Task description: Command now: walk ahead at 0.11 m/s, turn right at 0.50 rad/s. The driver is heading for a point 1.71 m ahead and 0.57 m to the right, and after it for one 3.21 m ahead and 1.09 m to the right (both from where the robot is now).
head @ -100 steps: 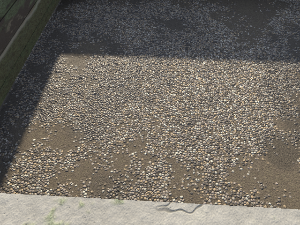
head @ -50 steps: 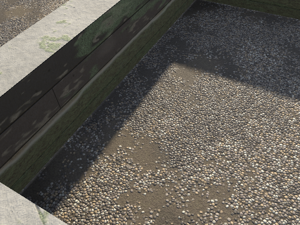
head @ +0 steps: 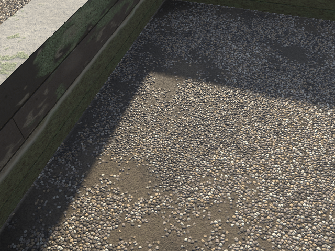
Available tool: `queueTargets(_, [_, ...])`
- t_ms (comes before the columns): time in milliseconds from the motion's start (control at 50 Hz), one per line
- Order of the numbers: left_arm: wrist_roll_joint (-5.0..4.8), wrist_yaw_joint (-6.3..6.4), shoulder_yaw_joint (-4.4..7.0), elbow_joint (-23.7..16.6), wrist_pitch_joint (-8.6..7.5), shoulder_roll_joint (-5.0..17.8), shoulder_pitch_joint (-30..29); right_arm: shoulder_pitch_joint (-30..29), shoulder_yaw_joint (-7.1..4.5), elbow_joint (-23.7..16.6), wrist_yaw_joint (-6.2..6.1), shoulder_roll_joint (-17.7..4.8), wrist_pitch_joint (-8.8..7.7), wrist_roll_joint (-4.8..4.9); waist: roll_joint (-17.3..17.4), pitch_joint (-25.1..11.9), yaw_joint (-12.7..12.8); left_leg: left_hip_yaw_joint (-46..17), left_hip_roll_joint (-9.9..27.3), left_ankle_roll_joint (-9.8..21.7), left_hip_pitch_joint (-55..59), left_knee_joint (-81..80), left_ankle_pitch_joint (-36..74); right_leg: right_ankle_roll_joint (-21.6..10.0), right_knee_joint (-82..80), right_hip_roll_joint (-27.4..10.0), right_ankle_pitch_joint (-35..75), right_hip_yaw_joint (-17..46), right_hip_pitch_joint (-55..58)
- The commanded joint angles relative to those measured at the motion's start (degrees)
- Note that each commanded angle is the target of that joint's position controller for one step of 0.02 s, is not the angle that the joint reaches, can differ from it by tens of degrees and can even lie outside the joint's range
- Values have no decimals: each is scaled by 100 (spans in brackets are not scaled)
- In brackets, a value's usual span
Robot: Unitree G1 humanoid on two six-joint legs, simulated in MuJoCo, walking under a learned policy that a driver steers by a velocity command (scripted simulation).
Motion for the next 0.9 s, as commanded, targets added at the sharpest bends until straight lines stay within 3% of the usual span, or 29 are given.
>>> queueTargets(20, [56, 44, 288, -417, 44, 929, 226, -579, -166, -548, 30, -521, -36, -58, -594, -684, 286, -184, -72, -116, 0, 206, 1537, -864, -706, -770, 4531, 1344, 230])
queueTargets(60, [132, 28, 348, -380, 101, 1189, 203, -627, -140, -580, 59, -465, -21, -24, -1174, -559, 333, -255, -471, -261, -790, 231, -573, -1222, -1191, -1097, 5369, 2142, 744])
queueTargets(80, [175, 18, 389, -369, 131, 1299, 188, -549, -123, -548, 76, -494, -47, -27, -1266, -537, 332, -436, -498, -278, -1072, 112, -881, -1346, -1323, -1226, 5489, 2417, 1038])
queueTargets(100, [173, 24, 394, -374, 146, 1261, 141, -528, -133, -488, 78, -549, -80, -11, -1147, -557, 316, -560, -464, -290, -1038, -11, -692, -1311, -1372, -1234, 5373, 2462, 1083])
queueTargets(140, [116, 82, 361, -488, 183, 1108, -563, -43, -85, -324, 102, -342, -132, -16, -818, -693, -169, -645, -353, -280, 297, -1179, 617, -781, -1226, -839, 4245, 1942, 401])
queueTargets(160, [0, 91, 301, -558, 184, 880, -715, 229, -141, -221, 86, -446, -142, -63, -274, -872, -298, -726, 63, -126, 1424, -1407, 1746, -423, -888, -545, 2858, 1386, -338])
queueTargets(180, [-24, 125, 226, -624, 195, 540, -408, 181, -231, -201, 92, -797, -118, -99, 1044, -1015, -190, -1435, 1007, 285, 2268, -1201, 4364, -91, -74, 110, 632, 532, -1142])
queueTargets(200, [145, 135, 294, -499, 221, 729, -183, 496, -195, -157, 106, -728, -79, 7, 1007, -1031, -300, -1912, 1699, 759, 2377, -1111, 5979, 22, 666, 295, -1135, 57, -1540])
queueTargets(220, [-121, 121, 355, -723, 126, 1057, -294, 598, -149, -332, 111, -692, -137, -345, 882, -1107, -272, -2294, 2093, 1479, 2130, -1480, 5898, 179, 2212, 158, -1510, 317, -1810])
queueTargets(240, [-191, 134, 448, -675, 123, 1189, -381, 335, -147, -379, 134, -698, -206, -318, 450, -887, -105, -2191, 2184, 1649, 1630, -1645, 5640, 346, 3140, 54, -1326, 223, -1873])
queueTargets(260, [-175, 182, 488, -606, 200, 1233, -233, 1, -101, -414, 146, -623, -264, -206, 295, -552, 112, -1768, 1996, 1570, 1184, -1773, 5179, 468, 3496, -53, -1036, 202, -1925])
queueTargets(280, [-214, 310, 519, -542, 296, 1254, 49, -270, -84, -392, 165, -592, -297, -163, 421, -298, 347, -1393, 1706, 1349, 875, -1870, 4870, 594, 3389, -157, -826, 129, -1796])
queueTargets(320, [-147, 411, 463, -573, 418, 1067, 225, -405, -81, -366, 159, -582, -280, -139, 495, -182, 454, -862, 1393, 1142, 650, -1916, 4371, 712, 2846, -231, -550, -189, -1517])
queueTargets(360, [-102, 358, 284, -758, 464, 706, 7, -65, -102, -170, 137, -652, -176, -235, 527, -315, 323, -639, 1368, 1142, 997, -1902, 4014, 644, 1766, -388, -630, -368, -1363])
queueTargets(400, [-87, 262, 159, -894, 440, 542, -286, 234, -197, 7, 144, -817, -110, -198, 492, -391, 81, -594, 1566, 1190, 1261, -1885, 3688, 521, 786, -575, -819, -498, -1239])
queueTargets(480, [-121, 88, 221, -801, 403, 887, -119, 263, -282, 255, 165, -1036, -120, -50, 517, -688, -39, -738, 1860, 1248, 1298, -1958, 3000, 264, 128, -643, -272, -797, -747])
queueTargets(520, [-110, 102, 206, -816, 396, 852, 84, -12, -319, 284, 197, -1075, -107, 72, 480, -626, 122, -588, 1902, 1015, 1120, -1858, 2440, 50, -869, -712, -121, -910, -323])
queueTargets(560, [47, 149, 227, -655, 370, 905, 596, 82, -345, 478, 179, -1126, -153, 197, 161, -676, 305, -238, 1391, 389, 639, -1233, 1196, -398, -2062, -635, 1323, -766, 691])
queueTargets(580, [137, 213, 432, -622, 365, 1632, 765, -218, -246, 235, 148, -858, -210, 96, -1517, -434, 354, 516, 314, -232, -470, 62, -231, -1184, -2392, -1598, 1856, 1181, 672])
queueTargets(600, [207, 206, 488, -780, 309, 1848, 726, -862, -254, -87, 118, -1006, -323, 32, -1694, -296, 727, -157, -124, -485, -1620, 1698, -1332, -1948, -2877, -2401, 2450, 2572, 918])
queueTargets(620, [279, 247, 387, -777, 220, 1680, 470, -908, -293, -129, 167, -1002, -344, 101, -1229, -478, 505, -837, -184, -488, -2007, 2893, -1202, -2090, -2756, -2564, 2901, 2229, 861])
queueTargets(640, [263, 311, 317, -726, 118, 1535, 158, -555, -312, 50, 152, -1013, -325, 164, -930, -398, 217, -1049, -146, -451, -1925, 3268, -773, -1757, -2579, -2217, 3084, 1551, 599])
queueTargets(660, [174, 345, 263, -728, 64, 1345, -118, -171, -346, 208, 92, -1083, -296, 139, -695, -453, 64, -1177, -116, -411, -1867, 3174, -378, -1423, -2428, -1924, 3150, 1106, 613])
queueTargets(680, [65, 348, 164, -763, 41, 1087, -357, 65, -373, 316, 71, -1097, -239, 90, -695, -558, -58, -1223, -99, -407, -1629, 3043, -304, -1198, -2408, -1847, 3088, 944, 632])
queueTargets(700, [45, 326, 101, -765, 47, 1001, -409, 167, -354, 333, 59, -1063, -182, 50, -773, -617, -104, -1156, -158, -432, -1338, 2903, -197, -1144, -2461, -1717, 3121, 818, 534])
queueTargets(760, [43, 296, 70, -616, 52, 951, -230, 192, -211, 306, 72, -785, -61, 31, -772, -632, -61, -1170, -136, -473, -1014, 1551, 3, -1102, -2484, -1554, 2867, 736, 898])
queueTargets(800, [28, 163, 96, -472, 7, 951, 17, 209, -75, 329, 175, -507, -86, 44, -811, -550, 115, -1054, -119, -418, -708, 613, -365, -1045, -2353, -1470, 2238, 781, 893])
queueTargets(860, [-10, 97, 161, -364, -8, 1065, 64, 193, -37, 301, 304, -615, -194, 104, -1048, -431, 274, -999, -65, -336, -329, -294, -511, -1096, -2446, -1521, 1159, 1200, 645])
queueTargets(900, [-36, 88, 137, -371, -1, 982, -164, 332, 4, 318, 359, -602, -275, 87, -1002, -433, 185, -1002, 14, -209, 68, -1038, 90, -1007, -2497, -1512, 865, 1417, 442])
Next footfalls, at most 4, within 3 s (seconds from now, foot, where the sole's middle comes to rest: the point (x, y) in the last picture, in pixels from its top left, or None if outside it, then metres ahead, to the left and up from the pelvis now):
0.54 right None -0.06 -0.13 -0.75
0.94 left None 0.00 0.12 -0.75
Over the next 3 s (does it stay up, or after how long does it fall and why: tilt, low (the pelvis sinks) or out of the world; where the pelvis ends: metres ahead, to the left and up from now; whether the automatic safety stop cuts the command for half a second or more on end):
stays up -0.02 0.00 0.01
